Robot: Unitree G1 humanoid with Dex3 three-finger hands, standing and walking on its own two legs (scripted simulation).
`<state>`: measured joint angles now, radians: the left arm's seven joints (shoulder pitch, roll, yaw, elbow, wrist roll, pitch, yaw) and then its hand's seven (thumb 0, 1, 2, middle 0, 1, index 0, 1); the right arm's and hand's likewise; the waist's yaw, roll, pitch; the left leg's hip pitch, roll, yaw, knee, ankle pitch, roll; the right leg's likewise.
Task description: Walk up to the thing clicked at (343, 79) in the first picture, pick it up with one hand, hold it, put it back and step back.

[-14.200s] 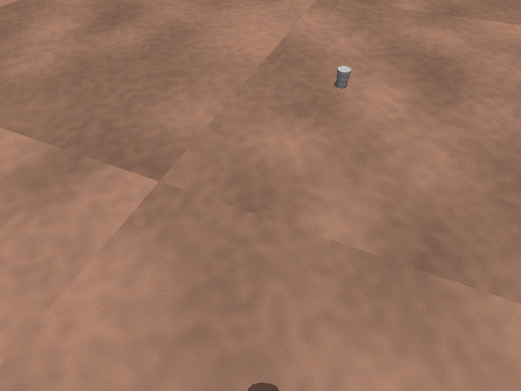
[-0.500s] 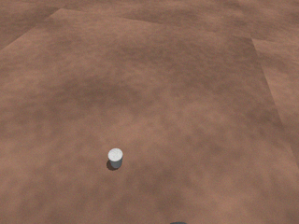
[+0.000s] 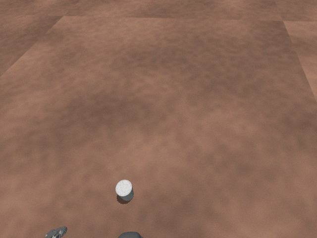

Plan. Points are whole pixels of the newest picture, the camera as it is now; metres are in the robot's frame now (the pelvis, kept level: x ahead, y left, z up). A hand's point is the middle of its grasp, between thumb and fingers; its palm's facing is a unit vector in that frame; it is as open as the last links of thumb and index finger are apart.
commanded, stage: walk up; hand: left
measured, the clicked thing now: (125, 191) +0.47 +0.26 -0.71
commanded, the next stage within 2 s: none
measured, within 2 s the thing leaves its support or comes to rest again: neither
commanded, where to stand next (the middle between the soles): +0.10 -0.01 m, yaw +3 degrees
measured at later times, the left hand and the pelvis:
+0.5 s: hand out of the picture +0.10 +0.26 -0.17, palm faces +0.02 -0.93 -0.37, open 7.3 cm; pelvis +0.03 -0.01 -0.02, yaw +2 degrees
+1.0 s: hand out of the picture +0.04 +0.28 -0.15, palm faces +0.04 -0.91 -0.41, open 7.3 cm; pelvis +0.00 -0.01 -0.01, yaw +3 degrees
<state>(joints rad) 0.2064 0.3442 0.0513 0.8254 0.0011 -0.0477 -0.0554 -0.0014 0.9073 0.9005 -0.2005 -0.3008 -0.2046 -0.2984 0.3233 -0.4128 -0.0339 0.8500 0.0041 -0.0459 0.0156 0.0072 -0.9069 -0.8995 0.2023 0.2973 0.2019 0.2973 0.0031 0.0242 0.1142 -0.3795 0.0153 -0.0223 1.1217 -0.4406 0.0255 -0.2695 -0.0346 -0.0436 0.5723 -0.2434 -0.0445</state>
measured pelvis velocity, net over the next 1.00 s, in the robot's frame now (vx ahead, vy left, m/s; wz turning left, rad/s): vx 0.00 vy -0.01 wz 0.05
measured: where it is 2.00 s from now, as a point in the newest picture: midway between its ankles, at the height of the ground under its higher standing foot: outside the picture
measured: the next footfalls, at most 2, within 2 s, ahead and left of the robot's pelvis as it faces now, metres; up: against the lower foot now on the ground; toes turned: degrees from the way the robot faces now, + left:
left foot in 0.24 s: +0.16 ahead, +0.12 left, +0.00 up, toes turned +3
right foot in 0.52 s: +0.07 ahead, -0.14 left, +0.00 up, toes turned +1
